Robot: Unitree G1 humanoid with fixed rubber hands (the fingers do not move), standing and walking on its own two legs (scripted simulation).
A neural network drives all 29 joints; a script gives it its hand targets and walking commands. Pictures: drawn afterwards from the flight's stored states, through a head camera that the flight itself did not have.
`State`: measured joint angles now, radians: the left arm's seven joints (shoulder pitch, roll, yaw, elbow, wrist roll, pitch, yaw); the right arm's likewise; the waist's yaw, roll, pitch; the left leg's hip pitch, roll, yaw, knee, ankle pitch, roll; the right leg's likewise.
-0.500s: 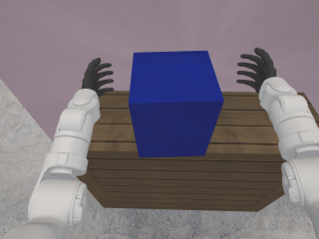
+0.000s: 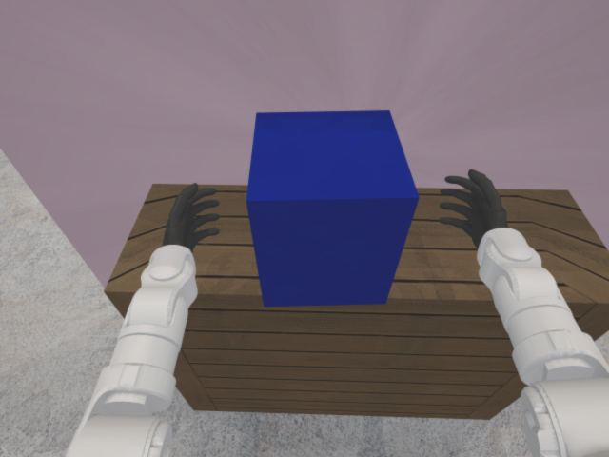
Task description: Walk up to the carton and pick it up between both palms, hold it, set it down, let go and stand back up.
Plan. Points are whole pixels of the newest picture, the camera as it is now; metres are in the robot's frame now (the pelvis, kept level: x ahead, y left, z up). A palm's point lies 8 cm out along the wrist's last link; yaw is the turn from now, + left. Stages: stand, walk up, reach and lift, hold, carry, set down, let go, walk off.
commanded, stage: set down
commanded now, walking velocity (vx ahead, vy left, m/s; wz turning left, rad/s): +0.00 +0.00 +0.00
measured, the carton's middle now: (324, 212) +0.48 -0.02 +0.04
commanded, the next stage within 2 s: none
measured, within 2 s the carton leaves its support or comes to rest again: neither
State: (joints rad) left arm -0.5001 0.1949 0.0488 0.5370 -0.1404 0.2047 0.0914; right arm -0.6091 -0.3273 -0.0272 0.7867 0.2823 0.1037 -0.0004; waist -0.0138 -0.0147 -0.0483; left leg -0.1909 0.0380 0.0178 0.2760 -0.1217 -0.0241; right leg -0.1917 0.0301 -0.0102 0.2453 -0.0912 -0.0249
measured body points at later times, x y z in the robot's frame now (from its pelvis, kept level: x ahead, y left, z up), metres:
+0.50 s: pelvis +0.02 +0.01 +0.00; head +0.02 +0.02 +0.45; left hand +0.32 +0.18 +0.03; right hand +0.32 -0.24 +0.04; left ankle +0.01 +0.13 -0.75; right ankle +0.02 -0.10 -0.75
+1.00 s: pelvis +0.03 +0.01 +0.00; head +0.02 +0.03 +0.45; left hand +0.27 +0.19 +0.00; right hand +0.26 -0.23 +0.00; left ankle +0.01 +0.13 -0.75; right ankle +0.02 -0.10 -0.75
